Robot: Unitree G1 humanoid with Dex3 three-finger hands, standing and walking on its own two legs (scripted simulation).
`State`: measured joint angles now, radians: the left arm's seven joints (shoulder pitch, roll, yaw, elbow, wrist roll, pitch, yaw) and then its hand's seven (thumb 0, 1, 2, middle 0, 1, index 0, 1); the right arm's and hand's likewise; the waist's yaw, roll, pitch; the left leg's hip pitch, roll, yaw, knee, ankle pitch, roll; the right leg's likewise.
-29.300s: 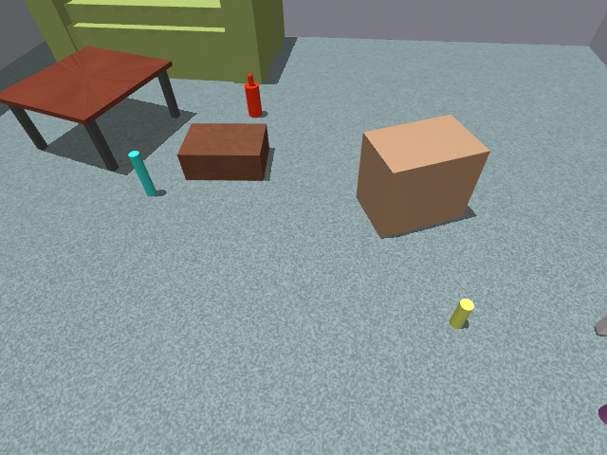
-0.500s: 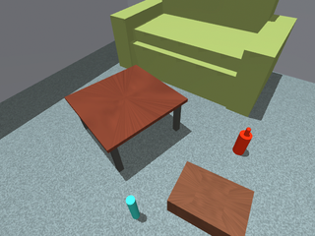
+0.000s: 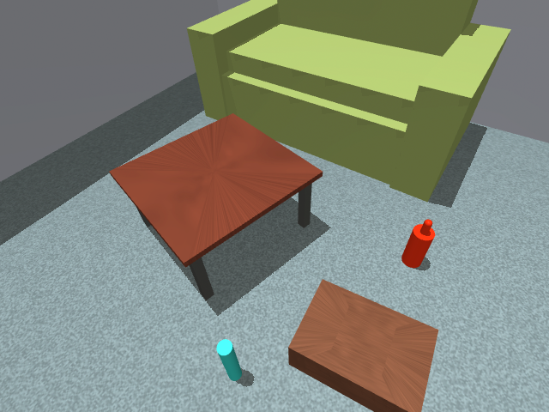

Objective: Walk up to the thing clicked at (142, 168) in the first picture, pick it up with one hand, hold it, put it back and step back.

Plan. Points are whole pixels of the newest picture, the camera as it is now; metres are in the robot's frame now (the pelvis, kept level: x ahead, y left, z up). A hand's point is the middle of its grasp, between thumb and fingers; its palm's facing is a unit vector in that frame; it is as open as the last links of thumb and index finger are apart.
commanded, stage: stand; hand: left
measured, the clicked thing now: (230, 361) +0.41 +0.21 -0.66
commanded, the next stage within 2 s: step back in 1.14 s
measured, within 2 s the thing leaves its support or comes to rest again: neither
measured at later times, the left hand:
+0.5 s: hand out of the picture +0.09 +0.24 -0.16, palm faces -0.02 -0.94 -0.34, open 7.4 cm
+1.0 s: hand out of the picture +0.11 +0.24 -0.15, palm faces -0.02 -0.94 -0.35, open 7.4 cm
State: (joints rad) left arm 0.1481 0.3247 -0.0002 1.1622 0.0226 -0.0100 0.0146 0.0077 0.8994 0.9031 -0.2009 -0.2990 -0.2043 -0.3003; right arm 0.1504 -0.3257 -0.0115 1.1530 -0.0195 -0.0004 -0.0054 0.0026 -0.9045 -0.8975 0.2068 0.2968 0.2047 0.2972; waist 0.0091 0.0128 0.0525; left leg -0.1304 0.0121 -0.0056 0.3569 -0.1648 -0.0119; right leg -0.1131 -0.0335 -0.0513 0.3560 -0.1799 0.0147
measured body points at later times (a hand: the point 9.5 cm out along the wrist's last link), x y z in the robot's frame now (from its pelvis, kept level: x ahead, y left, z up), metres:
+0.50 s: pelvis +0.02 -0.01 +0.00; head +0.03 -0.01 +0.45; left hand +0.09 +0.29 -0.13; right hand +0.08 -0.30 -0.14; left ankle +0.02 +0.13 -0.75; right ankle +0.01 -0.13 -0.75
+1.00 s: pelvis +0.03 -0.01 +0.00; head +0.04 -0.01 +0.45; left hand +0.11 +0.29 -0.13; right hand +0.10 -0.31 -0.14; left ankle +0.02 +0.13 -0.75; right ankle +0.01 -0.13 -0.75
